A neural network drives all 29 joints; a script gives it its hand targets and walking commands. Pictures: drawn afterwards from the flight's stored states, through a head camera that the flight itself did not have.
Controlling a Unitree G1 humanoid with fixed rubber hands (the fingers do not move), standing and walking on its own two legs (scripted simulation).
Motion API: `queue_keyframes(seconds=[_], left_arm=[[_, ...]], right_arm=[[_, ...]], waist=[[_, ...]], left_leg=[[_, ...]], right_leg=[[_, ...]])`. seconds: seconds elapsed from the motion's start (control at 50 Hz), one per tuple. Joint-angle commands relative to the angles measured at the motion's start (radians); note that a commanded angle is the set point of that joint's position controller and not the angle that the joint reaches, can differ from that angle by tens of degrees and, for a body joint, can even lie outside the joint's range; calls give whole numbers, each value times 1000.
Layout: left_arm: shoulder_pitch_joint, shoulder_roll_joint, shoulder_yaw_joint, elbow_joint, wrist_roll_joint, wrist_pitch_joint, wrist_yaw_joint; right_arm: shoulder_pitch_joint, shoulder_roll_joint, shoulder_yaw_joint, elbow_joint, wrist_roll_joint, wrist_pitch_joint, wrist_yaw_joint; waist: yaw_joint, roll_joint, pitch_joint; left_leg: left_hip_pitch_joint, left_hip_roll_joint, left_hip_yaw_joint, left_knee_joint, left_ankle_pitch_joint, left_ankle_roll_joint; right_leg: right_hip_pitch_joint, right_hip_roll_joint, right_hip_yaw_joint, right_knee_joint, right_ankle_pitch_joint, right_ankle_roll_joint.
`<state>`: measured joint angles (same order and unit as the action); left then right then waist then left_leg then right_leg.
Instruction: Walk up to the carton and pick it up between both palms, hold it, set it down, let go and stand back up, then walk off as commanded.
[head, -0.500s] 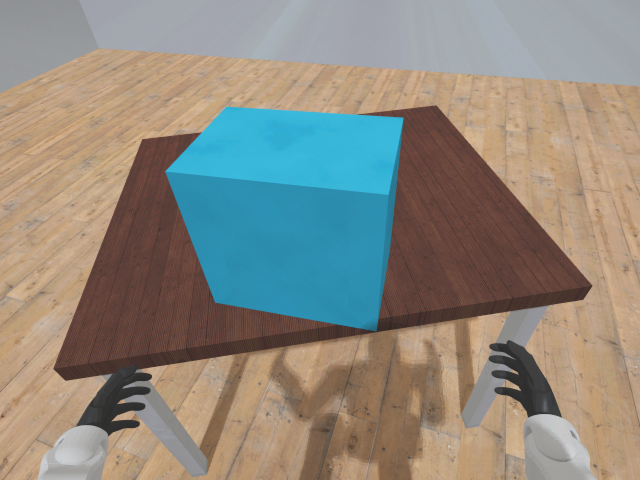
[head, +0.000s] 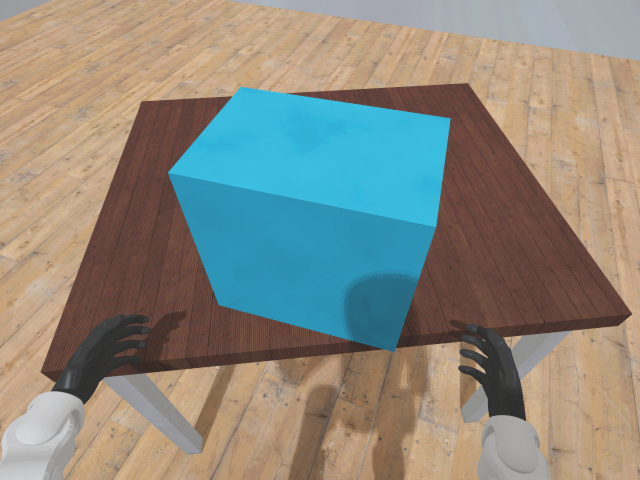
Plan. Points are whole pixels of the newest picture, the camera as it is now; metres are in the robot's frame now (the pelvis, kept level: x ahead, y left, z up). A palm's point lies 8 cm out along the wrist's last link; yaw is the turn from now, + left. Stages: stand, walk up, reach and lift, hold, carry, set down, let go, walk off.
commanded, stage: reach and lift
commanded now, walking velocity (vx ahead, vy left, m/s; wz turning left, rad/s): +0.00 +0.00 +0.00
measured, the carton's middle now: (320, 223) +0.44 +0.05 +0.06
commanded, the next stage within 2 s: none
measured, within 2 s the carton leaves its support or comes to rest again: neither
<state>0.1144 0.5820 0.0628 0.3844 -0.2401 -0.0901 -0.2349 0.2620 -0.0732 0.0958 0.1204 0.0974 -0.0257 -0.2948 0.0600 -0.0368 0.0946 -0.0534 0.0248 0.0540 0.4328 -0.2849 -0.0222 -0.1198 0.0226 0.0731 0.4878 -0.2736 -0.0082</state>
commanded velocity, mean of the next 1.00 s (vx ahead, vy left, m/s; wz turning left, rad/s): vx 0.00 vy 0.00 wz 0.00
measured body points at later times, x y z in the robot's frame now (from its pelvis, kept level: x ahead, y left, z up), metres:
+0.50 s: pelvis -0.01 +0.01 +0.00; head -0.01 +0.03 +0.45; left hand +0.23 +0.33 +0.05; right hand +0.24 -0.18 +0.04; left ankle -0.03 +0.13 -0.74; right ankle +0.00 -0.12 -0.74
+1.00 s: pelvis +0.00 +0.01 +0.00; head +0.00 +0.02 +0.45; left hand +0.31 +0.31 +0.12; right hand +0.29 -0.18 +0.10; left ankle -0.03 +0.13 -0.74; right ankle +0.00 -0.12 -0.74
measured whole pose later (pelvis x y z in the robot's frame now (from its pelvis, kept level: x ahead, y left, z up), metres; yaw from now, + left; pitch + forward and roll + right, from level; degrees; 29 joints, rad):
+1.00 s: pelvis +0.00 +0.01 +0.00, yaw +0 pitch -6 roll +0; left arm -0.22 0.68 0.06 0.23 -0.38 0.26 -0.21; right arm -0.01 -0.19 0.01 -0.15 0.23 0.40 -0.28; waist 0.03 -0.03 0.10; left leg -0.06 0.02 0.05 0.44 -0.28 -0.01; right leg -0.11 0.02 0.07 0.45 -0.25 0.00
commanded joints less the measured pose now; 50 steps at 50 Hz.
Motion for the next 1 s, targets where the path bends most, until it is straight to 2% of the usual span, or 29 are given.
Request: queue_keyframes(seconds=[0.0,0.04,0.06,0.1,0.12,0.14,0.22,0.34,0.36,0.38,0.4,0.42,0.44,0.46,0.48,0.5,0.52,0.58,0.6,0.62,0.64,0.66,0.7,0.72,0.74,0.76,0.84,0.88,0.98], left_arm=[[39,193,190,-216,-67,-51,-25],[33,189,185,-234,-63,-61,-20],[43,191,182,-236,-71,-66,-22],[4,193,166,-223,-78,-66,-19],[-38,197,155,-226,-85,-65,-17],[-64,198,149,-237,-87,-60,-12],[-147,209,113,-237,-118,-23,-1],[-358,249,55,-251,-194,34,41],[-360,253,54,-267,-199,40,46],[-366,261,51,-278,-209,46,54],[-420,275,40,-308,-215,53,63],[-376,266,42,-295,-223,60,63],[-411,285,35,-305,-228,73,65],[-397,283,47,-321,-222,82,65],[-417,292,43,-308,-222,100,61],[-404,286,50,-314,-215,112,57],[-413,289,53,-308,-211,133,50],[-432,293,62,-302,-204,191,34],[-393,292,83,-321,-201,206,31],[-436,307,103,-332,-199,218,29],[-442,311,102,-343,-206,235,28],[-451,310,118,-356,-204,240,27],[-457,319,128,-368,-219,244,21],[-525,324,130,-370,-229,249,20],[-496,327,148,-362,-217,247,21],[-536,344,153,-355,-221,247,20],[-647,352,146,-291,-227,279,20],[-648,341,147,-258,-221,306,15],[-790,331,127,-133,-200,371,0]], right_arm=[[131,-29,4,-103,136,-136,-23],[112,-34,-6,-87,145,-171,-17],[116,-32,-19,-88,139,-181,-15],[83,-39,-6,-91,151,-186,-5],[51,-47,-15,-94,156,-187,-4],[30,-50,-20,-91,157,-182,-1],[-70,-78,-58,-137,153,-119,11],[-292,-105,-131,-287,128,47,25],[-287,-103,-128,-313,131,68,29],[-305,-111,-136,-354,129,94,31],[-343,-126,-138,-383,129,120,34],[-318,-109,-116,-391,148,147,36],[-338,-135,-135,-395,147,175,34],[-314,-129,-125,-384,153,197,36],[-324,-142,-133,-372,150,224,32],[-295,-143,-110,-359,167,248,33],[-307,-146,-110,-344,168,272,29],[-331,-174,-118,-345,188,321,16],[-299,-177,-108,-367,193,331,13],[-333,-194,-115,-391,200,330,8],[-339,-209,-112,-415,211,336,5],[-341,-209,-111,-436,214,336,5],[-361,-215,-109,-480,218,339,2],[-407,-218,-106,-491,221,339,4],[-390,-207,-93,-500,226,341,5],[-411,-198,-86,-498,219,347,6],[-485,-217,-100,-448,229,379,12],[-490,-233,-103,-426,235,399,9],[-625,-262,-148,-337,227,448,3]], waist=[[-8,128,-109],[-2,149,-124],[-10,141,-130],[3,146,-114],[-3,149,-113],[-3,169,-107],[-12,170,-78],[-31,159,-54],[-18,167,-69],[-15,153,-81],[-25,177,-106],[-18,168,-105],[-33,171,-115],[-28,182,-118],[-41,173,-127],[-34,179,-136],[-41,182,-140],[-62,174,-152],[-51,154,-170],[-51,167,-177],[-64,156,-196],[-53,149,-198],[-48,131,-220],[-52,122,-234],[-30,117,-231],[-27,115,-234],[-36,119,-224],[-48,113,-212],[-93,123,-193]], left_leg=[[78,0,-9,-8,512,-43],[77,1,-14,9,560,-55],[77,4,-20,14,551,-52],[60,5,-20,5,499,-44],[55,6,-22,7,474,-47],[47,9,-25,4,459,-46],[16,16,-25,-19,329,-42],[-139,33,-27,-96,-17,6],[-156,32,-22,-103,-28,11],[-164,34,-27,-111,-33,14],[-182,37,-29,-115,-30,14],[-173,37,-27,-111,-11,12],[-175,40,-35,-112,3,12],[-162,41,-32,-108,42,7],[-150,42,-38,-107,62,8],[-135,39,-36,-103,107,5],[-125,38,-37,-101,127,2],[-88,29,-40,-96,194,-2],[-60,20,-29,-93,226,-1],[-57,12,-24,-85,264,-5],[-52,7,-24,-77,282,-7],[-53,4,-19,-73,309,-5],[-53,-2,-15,-67,315,-1],[-64,-5,-9,-61,308,2],[-67,-5,-9,-65,316,9],[-73,-6,-6,-65,291,15],[-100,-6,-7,-77,236,27],[-95,-10,-2,-87,222,28],[-114,-10,-1,-104,155,30]], right_leg=[[135,-71,-20,-131,508,-5],[133,-62,-22,-127,508,-13],[138,-61,-24,-131,507,-16],[127,-59,-22,-137,433,-20],[115,-60,-26,-133,396,-25],[111,-61,-28,-134,364,-33],[78,-60,-28,-149,212,-45],[59,-73,-28,-147,-24,-60],[75,-76,-29,-139,-25,-58],[89,-74,-30,-136,-17,-56],[101,-70,-32,-123,8,-58],[108,-71,-28,-124,29,-56],[111,-68,-29,-120,53,-58],[117,-69,-25,-121,86,-58],[123,-68,-25,-125,114,-58],[142,-69,-19,-124,148,-57],[151,-73,-15,-131,168,-58],[166,-68,-19,-139,236,-53],[180,-70,-16,-144,268,-44],[180,-75,-6,-136,309,-43],[194,-70,-12,-133,343,-39],[200,-71,-5,-126,372,-36],[206,-76,-3,-119,406,-28],[198,-75,1,-116,415,-25],[205,-80,3,-112,436,-18],[203,-88,6,-111,433,-17],[202,-89,15,-107,402,-14],[216,-87,16,-118,406,-14],[197,-84,11,-133,362,-16]])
